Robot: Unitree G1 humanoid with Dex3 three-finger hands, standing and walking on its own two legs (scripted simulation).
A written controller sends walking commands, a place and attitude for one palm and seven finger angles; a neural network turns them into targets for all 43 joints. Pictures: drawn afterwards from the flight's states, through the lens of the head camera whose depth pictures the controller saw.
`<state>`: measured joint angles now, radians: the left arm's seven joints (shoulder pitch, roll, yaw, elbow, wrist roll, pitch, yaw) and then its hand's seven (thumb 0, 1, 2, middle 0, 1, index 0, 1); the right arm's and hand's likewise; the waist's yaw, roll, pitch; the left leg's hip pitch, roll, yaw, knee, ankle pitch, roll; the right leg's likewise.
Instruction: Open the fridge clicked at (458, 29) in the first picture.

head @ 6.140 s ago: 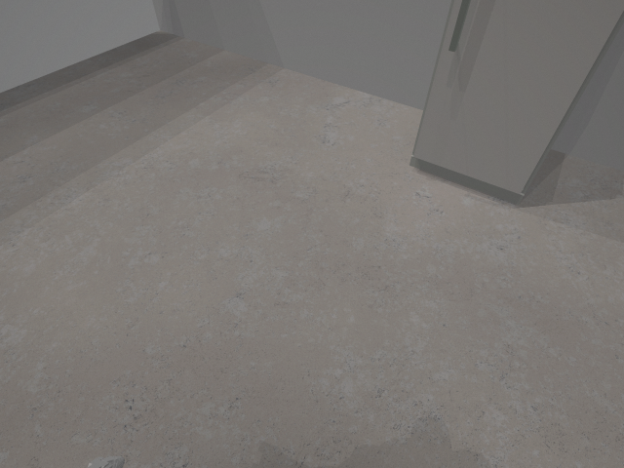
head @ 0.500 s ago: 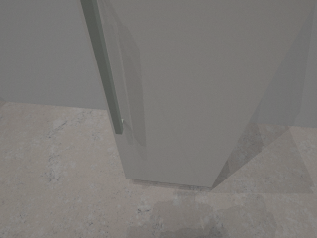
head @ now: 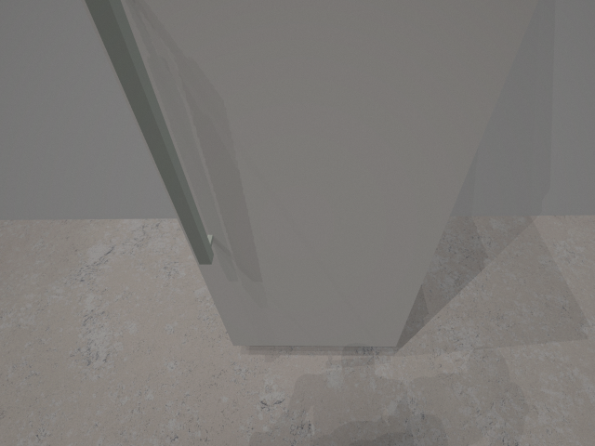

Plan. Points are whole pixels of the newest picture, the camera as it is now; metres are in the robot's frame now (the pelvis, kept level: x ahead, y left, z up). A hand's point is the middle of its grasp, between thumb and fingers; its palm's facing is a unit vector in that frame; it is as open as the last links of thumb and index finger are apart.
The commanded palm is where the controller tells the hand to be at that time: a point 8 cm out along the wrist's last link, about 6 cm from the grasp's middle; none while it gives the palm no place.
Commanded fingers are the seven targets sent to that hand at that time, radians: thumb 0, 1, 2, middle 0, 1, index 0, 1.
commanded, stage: come to a stop and stand still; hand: left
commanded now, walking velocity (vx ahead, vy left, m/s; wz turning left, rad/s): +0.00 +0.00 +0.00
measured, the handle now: (172, 156) +0.50 +0.21 +0.13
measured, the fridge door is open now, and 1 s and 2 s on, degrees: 0 0 0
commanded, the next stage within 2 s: look again from close up in 0.18 s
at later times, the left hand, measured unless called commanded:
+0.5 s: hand out of the picture +0.01 +0.18 -0.16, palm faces +0.02 -0.97 -0.23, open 7.4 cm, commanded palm none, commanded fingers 0.00 0.90 0.90 -0.20 -0.30 -0.20 -0.30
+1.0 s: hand out of the picture -0.01 +0.18 -0.16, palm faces +0.01 -0.98 -0.22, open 7.4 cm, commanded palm none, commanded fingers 0.00 0.90 0.90 -0.20 -0.30 -0.20 -0.30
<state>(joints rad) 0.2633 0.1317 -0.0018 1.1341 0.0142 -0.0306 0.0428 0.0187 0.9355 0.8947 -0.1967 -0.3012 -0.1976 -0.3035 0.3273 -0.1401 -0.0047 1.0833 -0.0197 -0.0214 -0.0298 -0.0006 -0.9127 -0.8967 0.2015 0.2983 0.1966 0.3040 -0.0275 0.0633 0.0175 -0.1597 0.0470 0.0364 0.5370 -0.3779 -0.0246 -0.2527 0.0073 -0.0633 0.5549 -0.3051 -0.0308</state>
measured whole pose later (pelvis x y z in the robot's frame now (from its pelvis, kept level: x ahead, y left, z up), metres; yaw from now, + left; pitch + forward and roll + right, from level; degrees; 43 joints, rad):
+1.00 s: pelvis -0.03 +0.00 +0.01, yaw +0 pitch -2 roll +1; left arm 0.25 0.17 0.00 1.11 0.02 -0.01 0.03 0.01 0.90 0.89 -0.20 -0.30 -0.20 -0.30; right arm 0.29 -0.16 0.01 1.13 -0.02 -0.02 -0.03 0.00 -0.91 -0.90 0.20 0.30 0.20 0.30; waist 0.00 0.01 0.05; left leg -0.11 0.03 0.05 0.43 -0.29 -0.02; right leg -0.22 -0.01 -0.05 0.48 -0.23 -0.03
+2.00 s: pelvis -0.06 +0.02 -0.08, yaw +2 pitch +14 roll -3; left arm 0.32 0.28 0.23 0.03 -0.31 -0.33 -0.39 0.01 0.30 0.64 -0.24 -0.68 -0.24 -0.69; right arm 0.21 -0.19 0.04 0.55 0.03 -0.21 -0.04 0.01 -0.91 -0.90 0.21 0.30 0.20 0.31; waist 0.02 0.02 -0.11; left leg -0.85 0.03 -0.03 1.18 -0.57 0.00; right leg -0.88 -0.04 -0.11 1.10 -0.45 -0.01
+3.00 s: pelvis -0.05 +0.02 -0.04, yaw +2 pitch +9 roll -2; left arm 0.04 0.42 0.44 0.35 -0.38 -0.23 -0.54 -0.01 -0.50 0.30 -0.30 -1.20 -0.30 -1.20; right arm 0.30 -0.29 0.04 0.55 0.04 -0.22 -0.08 0.01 -0.91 -0.90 0.21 0.30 0.20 0.31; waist 0.00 0.02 -0.09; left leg -0.62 0.03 -0.01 0.93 -0.48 0.01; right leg -0.66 -0.02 -0.09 0.86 -0.36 -0.01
